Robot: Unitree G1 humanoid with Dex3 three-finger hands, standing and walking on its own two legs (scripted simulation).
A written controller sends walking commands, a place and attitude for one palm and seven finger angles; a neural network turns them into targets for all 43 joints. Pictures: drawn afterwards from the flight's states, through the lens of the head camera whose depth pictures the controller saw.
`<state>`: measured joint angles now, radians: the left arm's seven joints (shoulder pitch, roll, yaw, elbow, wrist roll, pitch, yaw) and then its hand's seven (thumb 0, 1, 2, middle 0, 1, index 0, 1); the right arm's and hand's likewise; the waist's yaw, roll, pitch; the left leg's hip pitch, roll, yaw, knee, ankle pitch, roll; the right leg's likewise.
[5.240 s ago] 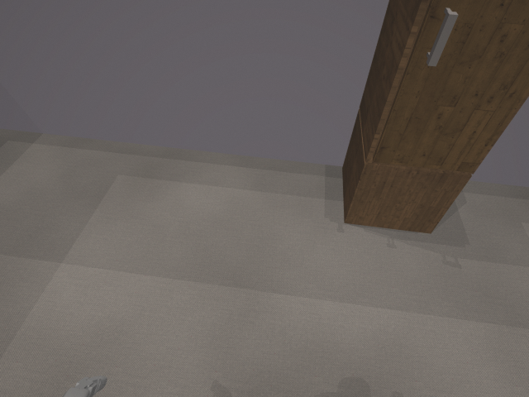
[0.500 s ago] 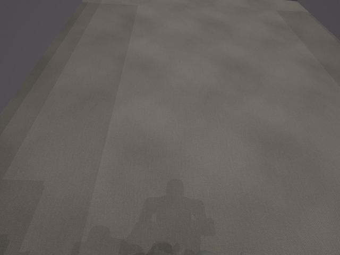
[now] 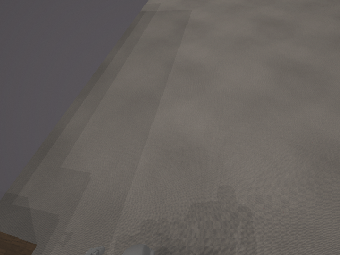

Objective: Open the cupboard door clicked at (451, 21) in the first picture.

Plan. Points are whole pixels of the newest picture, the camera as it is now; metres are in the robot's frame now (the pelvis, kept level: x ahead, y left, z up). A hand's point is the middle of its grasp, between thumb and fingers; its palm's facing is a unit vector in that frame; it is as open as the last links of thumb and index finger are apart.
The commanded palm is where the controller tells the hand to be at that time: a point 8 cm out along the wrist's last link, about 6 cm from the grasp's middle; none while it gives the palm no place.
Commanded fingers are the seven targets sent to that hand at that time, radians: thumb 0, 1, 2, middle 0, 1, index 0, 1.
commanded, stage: turn to face it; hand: left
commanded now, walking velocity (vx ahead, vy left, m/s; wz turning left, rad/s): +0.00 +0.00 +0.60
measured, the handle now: out of the picture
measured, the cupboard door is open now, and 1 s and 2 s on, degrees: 0 0 0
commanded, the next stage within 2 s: none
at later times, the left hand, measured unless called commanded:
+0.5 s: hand out of the picture -0.03 +0.27 -0.18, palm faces +0.35 -0.90 -0.25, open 7.4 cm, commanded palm none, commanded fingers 0.00 0.90 0.90 -0.20 -0.30 -0.20 -0.30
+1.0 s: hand out of the picture -0.02 +0.20 -0.14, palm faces +0.56 -0.77 -0.29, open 7.4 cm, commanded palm none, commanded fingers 0.00 0.90 0.90 -0.20 -0.30 -0.20 -0.30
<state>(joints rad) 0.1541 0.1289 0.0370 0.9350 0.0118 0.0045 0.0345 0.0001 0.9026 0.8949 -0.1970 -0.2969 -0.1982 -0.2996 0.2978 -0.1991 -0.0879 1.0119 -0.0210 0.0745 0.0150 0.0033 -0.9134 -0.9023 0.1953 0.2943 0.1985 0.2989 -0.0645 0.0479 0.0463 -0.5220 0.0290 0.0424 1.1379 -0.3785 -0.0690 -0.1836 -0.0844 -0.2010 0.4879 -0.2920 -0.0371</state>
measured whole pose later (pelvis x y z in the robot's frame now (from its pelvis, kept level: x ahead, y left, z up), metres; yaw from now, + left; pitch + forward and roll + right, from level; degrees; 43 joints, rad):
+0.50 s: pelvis -0.01 +0.05 +0.00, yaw +18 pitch +1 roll -1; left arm 0.21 0.27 0.08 0.94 0.02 0.07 0.01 0.01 0.91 0.90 -0.19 -0.30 -0.19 -0.30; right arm 0.12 -0.23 -0.04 0.88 -0.02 0.03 0.01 0.00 -0.91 -0.90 0.20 0.29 0.20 0.30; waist 0.02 -0.03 0.09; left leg -0.28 0.01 0.04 0.53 -0.26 0.03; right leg -0.49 -0.12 -0.05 1.15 -0.41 0.10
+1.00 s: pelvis +0.01 -0.02 +0.00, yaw +37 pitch -1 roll +3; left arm 0.19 0.16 0.02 0.86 0.01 0.01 0.02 0.00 0.90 0.89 -0.20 -0.30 -0.20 -0.30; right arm 0.24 -0.27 -0.10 0.96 -0.02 0.09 0.03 0.00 -0.91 -0.90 0.19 0.29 0.20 0.30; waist -0.05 0.05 0.08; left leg -0.51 0.02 -0.01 1.19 -0.34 -0.09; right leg -0.18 -0.10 -0.19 0.50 -0.31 -0.03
